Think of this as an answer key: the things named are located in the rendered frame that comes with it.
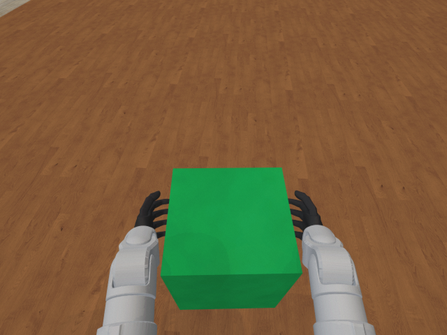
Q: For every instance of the left robot forearm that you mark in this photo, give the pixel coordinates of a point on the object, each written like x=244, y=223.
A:
x=131, y=293

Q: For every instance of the robot right hand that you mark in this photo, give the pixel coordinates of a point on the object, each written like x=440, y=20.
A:
x=308, y=214

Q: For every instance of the carton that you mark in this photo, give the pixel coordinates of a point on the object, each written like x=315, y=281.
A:
x=230, y=241

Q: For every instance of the robot left hand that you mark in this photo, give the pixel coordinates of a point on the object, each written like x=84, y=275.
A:
x=147, y=213

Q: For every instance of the right robot forearm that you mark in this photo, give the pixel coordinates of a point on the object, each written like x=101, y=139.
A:
x=335, y=289

